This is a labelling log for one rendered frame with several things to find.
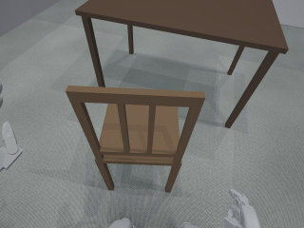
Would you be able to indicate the table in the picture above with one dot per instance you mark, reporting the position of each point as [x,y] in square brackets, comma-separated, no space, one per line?
[244,23]

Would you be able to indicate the chair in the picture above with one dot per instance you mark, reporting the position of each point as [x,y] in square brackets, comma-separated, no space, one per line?
[141,126]

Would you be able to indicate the robot left hand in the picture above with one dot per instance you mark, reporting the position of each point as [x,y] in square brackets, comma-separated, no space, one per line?
[10,153]

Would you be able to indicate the robot right hand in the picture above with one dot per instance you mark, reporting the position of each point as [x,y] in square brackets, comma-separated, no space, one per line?
[246,216]

